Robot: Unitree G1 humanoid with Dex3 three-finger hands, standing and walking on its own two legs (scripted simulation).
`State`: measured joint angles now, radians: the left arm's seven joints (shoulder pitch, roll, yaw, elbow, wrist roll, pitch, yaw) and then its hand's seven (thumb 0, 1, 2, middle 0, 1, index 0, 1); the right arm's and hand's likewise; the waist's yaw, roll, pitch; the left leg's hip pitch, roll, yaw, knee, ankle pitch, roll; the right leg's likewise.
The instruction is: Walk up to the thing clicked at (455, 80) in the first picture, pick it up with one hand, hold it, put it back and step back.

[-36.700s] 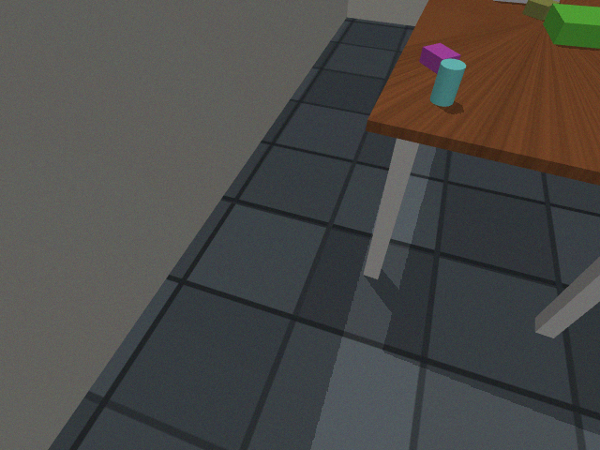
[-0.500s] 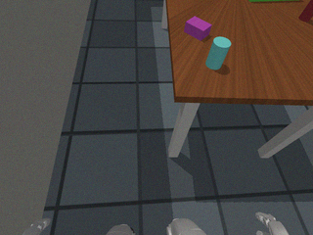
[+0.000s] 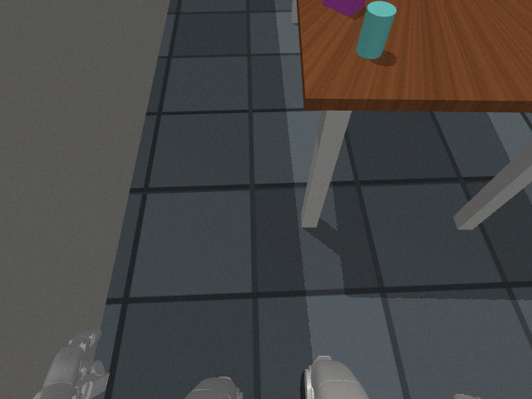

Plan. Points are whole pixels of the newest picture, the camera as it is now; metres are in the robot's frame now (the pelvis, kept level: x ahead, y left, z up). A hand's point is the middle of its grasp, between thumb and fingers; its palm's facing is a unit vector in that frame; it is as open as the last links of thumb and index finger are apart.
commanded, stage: step back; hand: right
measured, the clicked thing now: (374, 31) +0.79 -0.23 +0.06
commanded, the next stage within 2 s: stand in 2.00 s
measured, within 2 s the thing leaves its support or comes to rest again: neither
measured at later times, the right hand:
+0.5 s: hand out of the picture -0.05 -0.28 -0.14, palm faces +0.05 +0.94 -0.35, open 7.4 cm
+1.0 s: hand out of the picture -0.20 -0.25 -0.12, palm faces -0.01 +0.91 -0.41, open 7.4 cm
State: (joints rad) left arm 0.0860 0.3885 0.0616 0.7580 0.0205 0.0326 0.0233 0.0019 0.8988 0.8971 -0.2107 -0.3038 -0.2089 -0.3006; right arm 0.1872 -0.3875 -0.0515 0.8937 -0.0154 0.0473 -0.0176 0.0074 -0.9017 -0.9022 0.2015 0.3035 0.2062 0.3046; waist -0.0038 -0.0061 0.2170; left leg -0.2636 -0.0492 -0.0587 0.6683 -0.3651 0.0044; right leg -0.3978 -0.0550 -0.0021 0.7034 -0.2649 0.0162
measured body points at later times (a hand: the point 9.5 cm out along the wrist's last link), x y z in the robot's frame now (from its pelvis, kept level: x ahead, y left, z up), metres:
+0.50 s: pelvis -0.15 -0.01 +0.02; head -0.11 -0.04 +0.46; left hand -0.08 +0.30 -0.09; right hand -0.05 -0.33 -0.11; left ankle -0.11 +0.14 -0.65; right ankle -0.16 -0.12 -0.72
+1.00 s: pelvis -0.31 +0.02 +0.01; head -0.26 +0.03 +0.46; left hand -0.21 +0.33 -0.11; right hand -0.20 -0.30 -0.09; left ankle -0.24 +0.13 -0.72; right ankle -0.39 -0.11 -0.68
